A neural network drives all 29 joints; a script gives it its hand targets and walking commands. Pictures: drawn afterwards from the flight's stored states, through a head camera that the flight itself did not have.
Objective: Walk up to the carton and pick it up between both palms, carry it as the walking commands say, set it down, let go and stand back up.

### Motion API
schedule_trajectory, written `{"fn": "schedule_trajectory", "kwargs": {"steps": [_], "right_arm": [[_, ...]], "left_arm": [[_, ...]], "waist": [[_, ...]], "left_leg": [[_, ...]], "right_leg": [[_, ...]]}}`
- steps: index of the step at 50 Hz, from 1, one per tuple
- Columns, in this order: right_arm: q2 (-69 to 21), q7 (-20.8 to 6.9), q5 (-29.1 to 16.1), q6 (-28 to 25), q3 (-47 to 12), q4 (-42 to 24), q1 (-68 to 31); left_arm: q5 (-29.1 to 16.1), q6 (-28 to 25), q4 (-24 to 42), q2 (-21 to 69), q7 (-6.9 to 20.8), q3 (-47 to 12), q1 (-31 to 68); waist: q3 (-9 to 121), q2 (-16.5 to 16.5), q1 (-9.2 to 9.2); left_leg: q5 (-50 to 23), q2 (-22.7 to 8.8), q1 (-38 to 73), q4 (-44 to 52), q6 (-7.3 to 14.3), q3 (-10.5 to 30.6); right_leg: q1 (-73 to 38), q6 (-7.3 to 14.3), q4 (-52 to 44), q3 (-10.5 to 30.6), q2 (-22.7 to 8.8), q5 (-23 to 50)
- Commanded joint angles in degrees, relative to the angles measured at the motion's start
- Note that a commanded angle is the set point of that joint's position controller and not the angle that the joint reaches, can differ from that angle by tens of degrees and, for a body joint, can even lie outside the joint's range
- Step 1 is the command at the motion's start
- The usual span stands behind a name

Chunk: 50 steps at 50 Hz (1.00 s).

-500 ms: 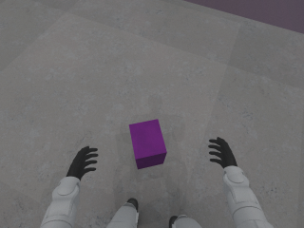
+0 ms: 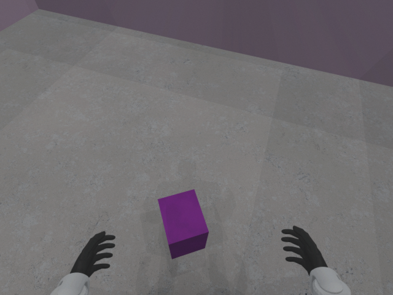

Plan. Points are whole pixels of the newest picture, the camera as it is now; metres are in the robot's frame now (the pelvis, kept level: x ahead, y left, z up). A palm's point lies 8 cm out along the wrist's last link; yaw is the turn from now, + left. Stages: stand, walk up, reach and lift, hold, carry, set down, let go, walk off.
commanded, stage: let go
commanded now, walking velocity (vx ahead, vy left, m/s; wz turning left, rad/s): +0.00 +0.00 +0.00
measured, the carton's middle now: (182, 225) +0.45 +0.06 -0.64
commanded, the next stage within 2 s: stand in 0.24 s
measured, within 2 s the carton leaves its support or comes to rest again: neither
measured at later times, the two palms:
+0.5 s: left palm out of the picture +0.12 +0.24 -0.11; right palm (332, 293) +0.13 -0.28 -0.11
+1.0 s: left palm out of the picture +0.06 +0.24 -0.13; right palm out of the picture +0.10 -0.28 -0.13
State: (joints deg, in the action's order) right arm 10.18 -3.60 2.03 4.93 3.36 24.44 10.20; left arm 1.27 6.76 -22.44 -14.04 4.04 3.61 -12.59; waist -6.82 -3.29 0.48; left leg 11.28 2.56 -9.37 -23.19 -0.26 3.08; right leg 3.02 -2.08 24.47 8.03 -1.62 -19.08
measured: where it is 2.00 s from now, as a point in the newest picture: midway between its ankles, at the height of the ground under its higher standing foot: outside the picture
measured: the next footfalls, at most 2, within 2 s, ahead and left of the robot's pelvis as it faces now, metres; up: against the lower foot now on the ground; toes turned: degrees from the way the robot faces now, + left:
none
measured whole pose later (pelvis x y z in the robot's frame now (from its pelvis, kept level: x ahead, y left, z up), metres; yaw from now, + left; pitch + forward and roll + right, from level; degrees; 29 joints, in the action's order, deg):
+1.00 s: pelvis +0.02 -0.02 -0.02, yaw +4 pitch +3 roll +0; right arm 14.0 1.7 0.8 0.4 1.4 46.3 19.2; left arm 1.0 0.2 -40.5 -15.0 -3.1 1.0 -21.4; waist 3.5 -1.6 -0.4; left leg 18.4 2.1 -20.6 -35.9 -2.0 7.7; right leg 11.0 -0.1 33.6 2.9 0.3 -25.7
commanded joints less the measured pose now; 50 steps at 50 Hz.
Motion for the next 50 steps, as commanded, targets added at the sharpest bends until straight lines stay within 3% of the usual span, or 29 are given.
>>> {"fn": "schedule_trajectory", "kwargs": {"steps": [1, 6, 11, 12, 13, 14, 15, 18, 22, 26, 30, 33, 38, 50], "right_arm": [[6.5, -0.1, 0.2, -0.6, 2.6, -6.9, -0.5], [7.9, 0.7, -0.4, -2.3, 3.0, -7.4, 1.4], [7.4, 1.5, -1.2, -2.3, 1.3, -6.7, 0.4], [10.7, 3.6, 0.2, -3.9, 2.4, 4.8, 7.7], [11.4, 4.3, 0.3, -4.6, 1.7, 5.7, 8.2], [11.4, 4.4, 0.3, -5.1, 1.6, 5.9, 6.5], [10.6, 4.4, 0.2, -6.0, 1.4, 6.1, 5.0], [9.0, 3.8, -0.7, -7.7, 1.0, 8.7, 4.4], [9.4, 3.7, -1.0, -8.8, 1.0, 11.9, 6.1], [9.9, 4.5, -1.6, -8.4, 0.5, 15.4, 9.4], [10.0, 4.9, -1.8, -7.7, 0.1, 17.1, 11.2], [9.8, 5.2, -1.7, -7.0, -0.1, 17.8, 11.3], [10.1, 5.6, -1.5, -6.1, -0.3, 18.5, 11.5], [9.8, 5.4, -1.0, -4.9, -0.6, 19.4, 10.8]], "left_arm": [[0.2, 0.1, 5.2, -3.8, -0.4, 0.9, 0.3], [0.3, 1.1, 5.7, -4.5, -2.4, 0.2, -0.4], [-0.5, 2.5, 3.7, -5.4, -3.9, -0.4, 0.0], [0.5, -3.1, -4.1, -6.0, -4.8, 0.1, -3.8], [1.0, -5.0, -4.0, -6.8, -5.3, 0.2, -5.9], [1.0, -6.0, -4.4, -6.8, -5.4, -0.1, -5.2], [1.0, -7.0, -4.8, -6.4, -5.7, -0.6, -3.5], [0.7, -9.3, -6.2, -6.7, -6.0, -0.7, -1.6], [-0.1, -10.4, -8.5, -7.3, -6.3, -0.6, -3.8], [-0.7, -10.1, -10.6, -7.2, -6.8, -1.0, -6.8], [-0.8, -9.3, -11.9, -7.3, -7.2, -1.1, -8.0], [-0.7, -8.7, -12.4, -7.3, -7.3, -1.1, -8.6], [-0.5, -8.1, -13.2, -7.1, -7.4, -1.1, -9.4], [-0.2, -7.0, -15.4, -6.8, -7.2, -1.1, -11.2]], "waist": [[8.5, 3.6, 0.32], [10.3, 4.5, -0.15], [12.1, 2.6, -0.76], [13.9, 2.9, -0.14], [9.5, 2.7, -0.87], [6.1, 1.3, -0.88], [5.0, 1.0, -0.81], [6.6, 1.9, -0.33], [13.0, 2.0, -0.81], [16.4, 1.3, -1.03], [14.6, 0.7, -0.96], [12.8, 0.0, -1.23], [11.1, 2.4, -1.22], [6.7, 2.4, -0.81]], "left_leg": [[-22.4, 0.4, 21.2, -1.9, -0.8, -1.7], [-30.4, -1.2, 19.4, -5.4, -0.6, -0.3], [-31.0, -0.2, 16.5, -5.9, -1.8, -0.8], [-12.3, -4.9, 3.3, -3.4, -2.4, -0.1], [2.3, -3.6, -3.6, -1.6, -3.4, -0.1], [7.0, -3.0, -5.4, -2.1, -3.8, -1.0], [5.6, -3.3, -5.5, -2.6, -3.4, -0.2], [-0.8, -4.1, -6.3, -3.9, -2.4, 1.1], [-13.5, -4.9, -5.2, -6.9, -1.4, 2.6], [-18.7, -3.9, -4.7, -10.4, -0.7, 1.5], [-19.3, -3.5, -5.8, -11.8, -1.0, 1.0], [-18.8, -3.6, -6.6, -11.6, -1.1, 1.5], [-18.2, -3.6, -7.2, -11.6, -0.8, 2.3], [-9.3, -3.2, -8.2, -9.2, -0.5, 4.7]], "right_leg": [[15.5, 1.1, -3.9, -7.1, 4.5, 13.4], [14.3, 0.8, -2.7, -6.0, 4.5, 16.4], [12.3, -0.5, -1.7, -7.5, 4.5, 20.6], [5.9, -0.9, 1.9, -7.3, 0.2, 3.8], [9.0, 0.0, -0.1, -4.4, -0.7, -5.6], [13.7, 0.8, -2.4, -2.2, -1.8, -12.2], [15.3, 1.0, -3.0, -0.9, -2.6, -12.2], [15.2, 1.5, -1.1, -0.2, -3.0, -6.0], [9.4, 1.5, 4.3, -1.9, -2.4, 14.1], [5.9, 1.6, 7.3, -3.2, -2.4, 30.2], [6.4, 2.0, 7.7, -4.0, -2.3, 34.2], [7.6, 2.2, 7.3, -4.5, -2.1, 32.2], [8.6, 2.6, 6.7, -4.9, -2.1, 26.0], [13.3, 3.5, 2.6, -3.7, -1.8, 2.6]]}}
